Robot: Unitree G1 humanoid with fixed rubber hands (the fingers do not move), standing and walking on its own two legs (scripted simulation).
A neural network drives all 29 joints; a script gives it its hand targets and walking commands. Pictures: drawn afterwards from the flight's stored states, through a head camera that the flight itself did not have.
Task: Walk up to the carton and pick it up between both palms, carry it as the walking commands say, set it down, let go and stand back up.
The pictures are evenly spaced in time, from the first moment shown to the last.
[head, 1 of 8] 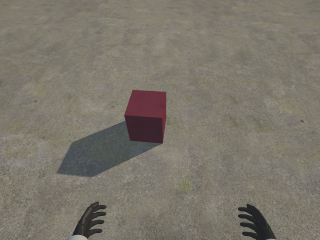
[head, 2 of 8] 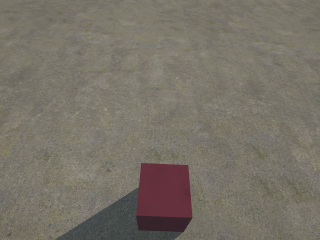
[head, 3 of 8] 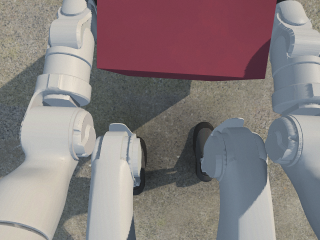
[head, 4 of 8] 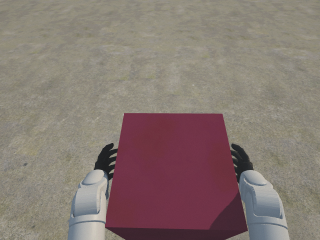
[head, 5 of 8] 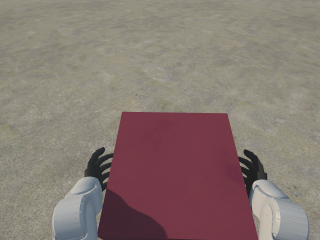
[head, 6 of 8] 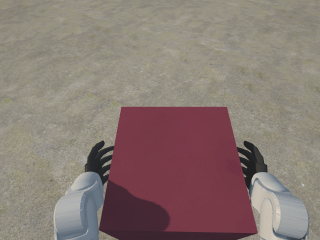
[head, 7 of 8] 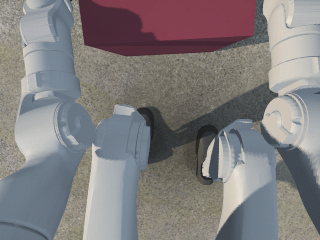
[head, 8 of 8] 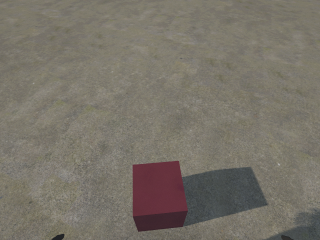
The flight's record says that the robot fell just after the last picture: no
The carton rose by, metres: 0.64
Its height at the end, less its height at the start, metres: +0.00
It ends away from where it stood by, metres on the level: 0.95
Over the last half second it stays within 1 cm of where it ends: yes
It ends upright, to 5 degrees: yes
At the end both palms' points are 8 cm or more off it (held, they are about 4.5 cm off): yes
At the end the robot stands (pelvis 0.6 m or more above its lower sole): yes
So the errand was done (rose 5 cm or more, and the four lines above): yes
